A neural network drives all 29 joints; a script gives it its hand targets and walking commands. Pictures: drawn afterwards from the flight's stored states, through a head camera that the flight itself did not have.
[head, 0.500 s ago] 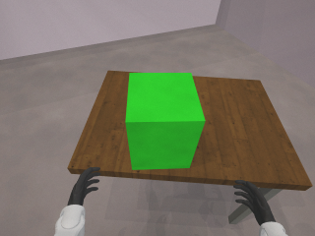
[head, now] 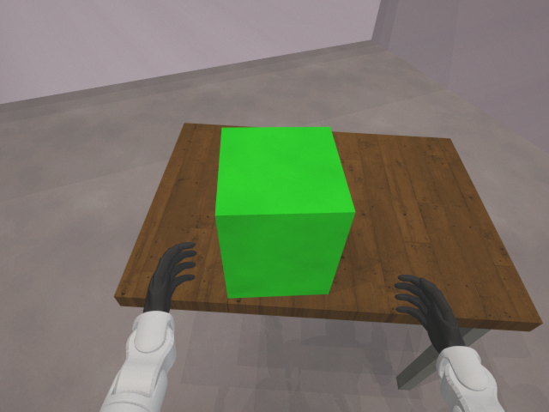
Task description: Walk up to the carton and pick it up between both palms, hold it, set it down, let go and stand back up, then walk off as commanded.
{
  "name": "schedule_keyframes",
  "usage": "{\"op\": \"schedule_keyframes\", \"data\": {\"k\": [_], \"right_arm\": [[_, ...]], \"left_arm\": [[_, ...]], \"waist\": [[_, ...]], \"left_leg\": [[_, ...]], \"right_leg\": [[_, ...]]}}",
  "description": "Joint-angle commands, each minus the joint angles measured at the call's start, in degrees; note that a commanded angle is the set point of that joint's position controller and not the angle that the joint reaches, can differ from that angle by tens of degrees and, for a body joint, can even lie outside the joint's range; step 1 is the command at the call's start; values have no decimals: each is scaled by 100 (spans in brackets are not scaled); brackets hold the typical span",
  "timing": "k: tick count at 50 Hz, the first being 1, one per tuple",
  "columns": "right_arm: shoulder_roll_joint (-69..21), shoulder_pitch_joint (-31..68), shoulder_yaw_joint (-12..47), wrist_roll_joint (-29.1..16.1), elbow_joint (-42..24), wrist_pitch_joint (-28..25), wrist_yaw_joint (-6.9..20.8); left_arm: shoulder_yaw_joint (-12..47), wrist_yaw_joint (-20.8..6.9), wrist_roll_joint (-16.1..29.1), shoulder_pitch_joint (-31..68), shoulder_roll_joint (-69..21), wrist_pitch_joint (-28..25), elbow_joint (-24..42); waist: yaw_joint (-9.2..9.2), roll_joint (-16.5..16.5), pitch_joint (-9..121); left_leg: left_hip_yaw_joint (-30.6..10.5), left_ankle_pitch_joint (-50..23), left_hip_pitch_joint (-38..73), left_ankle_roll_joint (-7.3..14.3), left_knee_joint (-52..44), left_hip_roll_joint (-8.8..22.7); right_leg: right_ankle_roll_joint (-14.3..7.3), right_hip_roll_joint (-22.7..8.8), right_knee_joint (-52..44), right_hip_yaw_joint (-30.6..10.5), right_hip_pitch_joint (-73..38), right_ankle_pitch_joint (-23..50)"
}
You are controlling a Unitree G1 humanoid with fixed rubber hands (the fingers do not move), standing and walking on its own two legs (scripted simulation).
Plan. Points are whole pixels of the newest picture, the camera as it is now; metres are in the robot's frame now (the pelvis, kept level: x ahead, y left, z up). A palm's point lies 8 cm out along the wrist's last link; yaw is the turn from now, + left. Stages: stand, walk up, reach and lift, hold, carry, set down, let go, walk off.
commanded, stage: reach and lift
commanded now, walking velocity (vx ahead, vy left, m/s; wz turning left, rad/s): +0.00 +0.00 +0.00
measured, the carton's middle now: (277, 214) +0.46 +0.01 +0.00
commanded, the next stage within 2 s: none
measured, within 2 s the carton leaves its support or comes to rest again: neither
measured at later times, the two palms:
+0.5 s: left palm (178, 245) +0.33 +0.16 +0.07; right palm (435, 264) +0.32 -0.22 +0.07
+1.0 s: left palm (181, 188) +0.39 +0.16 +0.12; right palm (426, 203) +0.39 -0.21 +0.12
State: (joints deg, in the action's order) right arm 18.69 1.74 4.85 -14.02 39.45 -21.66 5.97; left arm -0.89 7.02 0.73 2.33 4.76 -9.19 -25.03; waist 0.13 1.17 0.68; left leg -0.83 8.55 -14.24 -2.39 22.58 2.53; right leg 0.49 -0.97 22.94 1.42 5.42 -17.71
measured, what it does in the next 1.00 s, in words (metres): stands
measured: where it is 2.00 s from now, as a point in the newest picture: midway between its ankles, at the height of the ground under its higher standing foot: outside the picture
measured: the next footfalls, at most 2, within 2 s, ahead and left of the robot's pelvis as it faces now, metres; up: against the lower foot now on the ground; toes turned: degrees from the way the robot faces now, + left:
none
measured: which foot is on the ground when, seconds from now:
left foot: down 0.00-1.00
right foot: down 0.00-1.00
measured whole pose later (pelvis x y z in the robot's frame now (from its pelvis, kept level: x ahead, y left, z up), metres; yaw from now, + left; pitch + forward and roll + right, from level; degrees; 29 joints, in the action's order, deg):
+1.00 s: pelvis -0.01 +0.00 +0.00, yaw -1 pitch +2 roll +0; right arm 18.8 43.4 6.7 -20.1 53.5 2.6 0.1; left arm -2.7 9.3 0.7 39.4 9.0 18.9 -34.3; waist 0.1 1.1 0.9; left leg -0.2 7.1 -16.3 -2.5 21.7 3.7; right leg 0.5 0.2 21.7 0.4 7.9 -15.7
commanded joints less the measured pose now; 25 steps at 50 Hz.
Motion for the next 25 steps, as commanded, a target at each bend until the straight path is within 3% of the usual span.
{"op": "schedule_keyframes", "data": {"k": [1, 3, 4, 6, 7, 8, 9, 10, 11, 12, 13, 14, 15, 17, 18, 19, 21, 22, 23, 24, 25], "right_arm": [[730, 1767, -119, -418, -751, 65, -118], [639, 1888, -74, -415, -695, 214, -195], [743, 2098, -141, -531, -686, 246, -193], [856, 2443, -186, -553, -765, 332, -257], [967, 2139, -310, -484, -891, 325, -292], [847, 2513, -275, -609, -1135, 315, -309], [824, 2211, -211, -630, -1009, 361, -335], [741, 2461, -76, -716, -1095, 405, -375], [886, 2394, -213, -672, -832, 512, -357], [1031, 2757, -261, -636, -1015, 575, -379], [959, 2854, -247, -614, -927, 669, -374], [1071, 3112, -329, -520, -1038, 740, -394], [946, 3007, -182, -559, -675, 813, -405], [961, 3082, -221, -529, -634, 917, -502], [971, 3653, -206, -618, -791, 1015, -507], [988, 3628, -233, -593, -567, 1088, -474], [885, 4005, -124, -591, -519, 1226, -515], [901, 4002, -138, -543, -487, 1289, -584], [1092, 4283, -214, -607, -531, 1340, -581], [1175, 4394, -269, -558, -343, 1430, -573], [1060, 4516, -224, -580, 218, 1529, -583]], "left_arm": [[76, 127, 380, 1174, 153, 262, 833], [22, 120, 351, 1528, 230, 397, 943], [-22, 122, 334, 1487, 181, 494, 1080], [-89, 116, 319, 1774, 140, 685, 1302], [-94, 139, 291, 1380, 82, 771, 1546], [-139, 131, 401, 1883, 234, 746, 1837], [-182, 153, 341, 1567, 127, 825, 1863], [-254, 106, 282, 1753, 172, 921, 1708], [-195, 113, 289, 1678, 85, 1024, 1735], [-166, 111, 247, 1937, 72, 1133, 1758], [-259, 86, 215, 1994, 77, 1256, 1594], [-333, 112, 287, 2311, 200, 1313, 1591], [-441, 143, 195, 2281, 172, 1353, 1426], [-434, 136, 177, 2244, 181, 1555, 1498], [-518, 110, 222, 2846, 295, 1604, 1497], [-535, 133, 193, 2848, 282, 1690, 1294], [-666, 125, 157, 3166, 284, 1811, 1094], [-692, 117, 140, 3174, 335, 1871, 981], [-712, 157, 133, 3194, 237, 2012, 930], [-719, 151, 157, 3400, 311, 2102, 936], [-701, 156, 81, 3699, 335, 2170, 444]], "waist": [[-320, 248, 1131], [-315, 245, 1148], [-297, 4, 1170], [-355, 73, 1328], [-237, 19, 1439], [-321, -19, 1791], [-314, -113, 1600], [-386, -7, 1595], [-255, 26, 1394], [-190, -84, 1457], [-281, -77, 1340], [-241, 134, 1376], [-396, 111, 1320], [-267, -23, 1467], [-389, 10, 1527], [-325, -56, 1337], [-496, 183, 1337], [-368, 174, 1343], [-465, 130, 1225], [-354, 184, 1270], [-368, -42, 1045]], "left_leg": [[341, -1427, 2015, 82, -210, -268], [348, -1533, 2070, 98, -216, -260], [332, -1671, 2161, 42, -164, -277], [345, -2165, 2269, 0, -79, -249], [346, -2397, 2438, -37, -63, -262], [352, -2509, 2398, -62, 14, -275], [381, -2617, 2442, -48, 0, -277], [401, -2589, 2398, -27, 49, -298], [342, -2526, 2500, -27, -15, -292], [343, -2442, 2502, -45, -41, -272], [381, -2352, 2317, -17, -39, -238], [405, -2025, 2259, 32, -155, -256], [423, -2027, 2204, 25, -196, -262], [397, -2144, 2285, -3, -138, -261], [416, -1982, 2092, 30, -177, -264], [438, -1805, 2081, 45, -188, -279], [473, -1629, 1885, 128, -323, -265], [485, -1491, 1828, 161, -318, -286], [498, -1511, 1734, 106, -363, -288], [472, -1466, 1828, 131, -359, -260], [399, -1080, 1663, 136, -389, -221]], "right_leg": [[18, 373, -623, -142, 1101, 1817], [21, 424, -644, -124, 1073, 1874], [7, 415, -599, -131, 1133, 2012], [-12, 439, -595, -98, 1019, 2376], [6, 478, -578, -58, 1010, 2617], [30, 485, -540, -100, 934, 2788], [1, 466, -536, -87, 884, 2974], [49, 456, -527, -119, 895, 2982], [68, 475, -595, -87, 1028, 2798], [18, 502, -611, -84, 1037, 2626], [28, 446, -645, -118, 1095, 2569], [72, 467, -716, -116, 1081, 2383], [81, 464, -687, -135, 1067, 2280], [59, 452, -608, -116, 861, 2528], [46, 465, -661, -142, 971, 2260], [44, 428, -678, -176, 1010, 2201], [113, 421, -664, -177, 1019, 2168], [133, 393, -626, -166, 919, 2152], [135, 430, -642, -207, 937, 2139], [119, 400, -687, -206, 989, 2148], [79, 439, -689, -144, 1209, 1595]]}}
